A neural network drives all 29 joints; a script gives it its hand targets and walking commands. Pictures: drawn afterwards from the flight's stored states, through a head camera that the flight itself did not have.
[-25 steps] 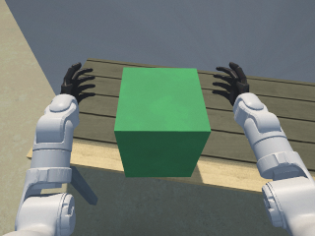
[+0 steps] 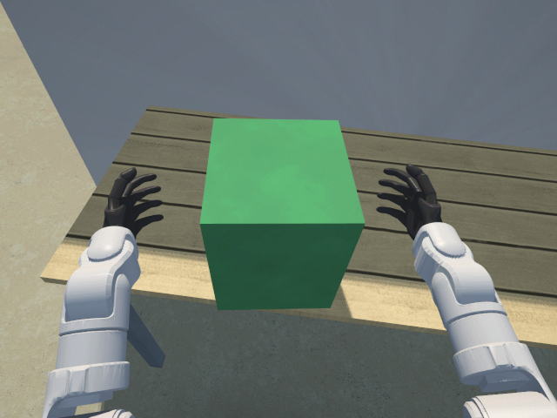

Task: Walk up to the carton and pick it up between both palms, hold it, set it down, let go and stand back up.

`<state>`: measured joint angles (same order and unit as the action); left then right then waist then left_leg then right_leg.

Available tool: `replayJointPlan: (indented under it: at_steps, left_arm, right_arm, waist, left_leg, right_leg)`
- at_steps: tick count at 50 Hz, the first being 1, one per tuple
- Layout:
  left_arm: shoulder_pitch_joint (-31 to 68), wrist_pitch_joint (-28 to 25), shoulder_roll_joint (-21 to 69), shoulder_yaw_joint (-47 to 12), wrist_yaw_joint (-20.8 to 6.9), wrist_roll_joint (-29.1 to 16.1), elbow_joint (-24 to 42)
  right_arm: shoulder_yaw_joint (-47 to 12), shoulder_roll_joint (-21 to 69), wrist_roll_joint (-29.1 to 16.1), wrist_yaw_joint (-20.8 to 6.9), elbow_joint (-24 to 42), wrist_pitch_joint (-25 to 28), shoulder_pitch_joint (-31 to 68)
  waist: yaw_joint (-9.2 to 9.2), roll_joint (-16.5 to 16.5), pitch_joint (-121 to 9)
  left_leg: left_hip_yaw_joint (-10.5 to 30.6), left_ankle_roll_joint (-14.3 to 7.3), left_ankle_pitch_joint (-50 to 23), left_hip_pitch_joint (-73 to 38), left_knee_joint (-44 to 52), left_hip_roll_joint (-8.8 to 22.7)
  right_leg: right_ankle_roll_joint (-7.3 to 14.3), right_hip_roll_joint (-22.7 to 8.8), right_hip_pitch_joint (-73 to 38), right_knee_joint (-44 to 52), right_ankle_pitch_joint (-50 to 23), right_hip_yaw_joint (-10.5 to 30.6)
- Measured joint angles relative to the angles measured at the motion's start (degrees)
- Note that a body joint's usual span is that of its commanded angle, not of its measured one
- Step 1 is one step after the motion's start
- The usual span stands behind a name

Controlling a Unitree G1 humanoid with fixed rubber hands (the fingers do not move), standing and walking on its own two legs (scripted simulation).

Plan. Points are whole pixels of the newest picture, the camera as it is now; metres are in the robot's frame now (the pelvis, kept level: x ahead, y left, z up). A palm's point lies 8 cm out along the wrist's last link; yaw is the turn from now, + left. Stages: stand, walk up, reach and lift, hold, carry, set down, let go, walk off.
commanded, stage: set down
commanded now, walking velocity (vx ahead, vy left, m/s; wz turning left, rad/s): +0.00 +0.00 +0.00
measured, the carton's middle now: (275, 219) +0.41 +0.05 +0.02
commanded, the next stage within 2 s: let go in 1.96 s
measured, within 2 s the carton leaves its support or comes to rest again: neither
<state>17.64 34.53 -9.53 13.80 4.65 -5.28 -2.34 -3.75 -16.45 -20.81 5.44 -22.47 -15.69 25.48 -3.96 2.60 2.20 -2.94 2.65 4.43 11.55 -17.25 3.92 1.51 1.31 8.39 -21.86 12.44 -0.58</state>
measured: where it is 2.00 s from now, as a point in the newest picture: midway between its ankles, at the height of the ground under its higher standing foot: outside the picture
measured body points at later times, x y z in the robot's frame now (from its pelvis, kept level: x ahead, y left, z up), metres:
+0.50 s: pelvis +0.01 +0.00 +0.00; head +0.02 +0.01 +0.45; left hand +0.27 +0.24 +0.05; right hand +0.31 -0.17 +0.05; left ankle +0.05 +0.15 -0.75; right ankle -0.01 -0.10 -0.75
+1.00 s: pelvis +0.03 +0.00 +0.00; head +0.02 +0.02 +0.45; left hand +0.22 +0.23 -0.01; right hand +0.25 -0.18 +0.00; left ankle +0.05 +0.15 -0.75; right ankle -0.01 -0.10 -0.75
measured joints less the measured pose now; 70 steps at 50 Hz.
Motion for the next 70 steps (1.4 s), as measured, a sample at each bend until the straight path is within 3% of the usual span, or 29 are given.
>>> replayJointPlan:
  at_steps: [8, 19, 33, 45, 53, 70]
  left_arm:
    - [-7.8, -5.4, 0.1, -4.4, 0.5, -1.5, 5.9]
    - [-18.1, -11.8, 1.9, -5.3, 0.1, -0.7, 9.1]
    - [-28.0, -26.4, 2.2, -8.2, -0.4, -0.5, 2.9]
    - [-34.1, -36.9, 2.0, -11.2, 0.1, 0.9, -4.2]
    - [-34.3, -38.5, 1.6, -11.9, 0.3, 1.6, -8.3]
    - [-34.2, -35.6, -0.1, -11.8, -2.1, 2.6, -14.2]
  right_arm:
    - [1.3, 2.9, 2.6, -1.4, 5.7, 4.4, -8.6]
    - [0.9, 2.9, 4.3, -1.2, 13.5, 9.7, -21.2]
    - [0.3, 4.9, 7.3, -4.3, 14.4, 17.8, -33.1]
    - [0.5, 5.8, 9.1, -6.5, 7.2, 25.6, -39.5]
    - [0.4, 6.1, 10.0, -6.7, 3.3, 27.6, -40.2]
    - [1.2, 6.1, 14.2, -6.7, -3.8, 26.3, -39.0]
  waist:
    - [0.52, -0.2, 1.1]
    - [0.22, -0.4, 1.8]
    - [-0.53, -0.7, 0.3]
    - [0.05, 0.1, -0.8]
    - [0.52, 0.7, -0.3]
    - [1.39, -0.5, 0.6]
  left_leg:
    - [0.6, 0.0, 0.5, 0.0, -0.8, -0.3]
    - [-0.6, -0.1, 1.0, -2.9, 0.3, -0.2]
    - [-0.6, -0.1, 1.3, -3.8, 1.2, -0.5]
    - [-0.2, -0.1, 2.6, -5.0, 0.4, -0.8]
    - [-0.4, -0.3, 3.4, -5.3, -0.5, -0.9]
    - [-1.0, -1.0, 4.6, -6.5, -0.8, -1.5]
  right_leg:
    - [0.0, -0.2, -0.6, -0.1, 0.3, -0.6]
    - [-0.1, -0.2, -3.0, 1.0, 0.4, 0.6]
    - [-0.1, -0.5, -3.8, 1.6, 0.9, 0.6]
    - [-0.1, -0.7, -5.8, 2.0, 1.8, 0.2]
    - [-0.3, -0.9, -6.2, 1.4, 2.4, 0.4]
    - [-1.1, -1.5, -8.1, 3.1, 2.3, 0.9]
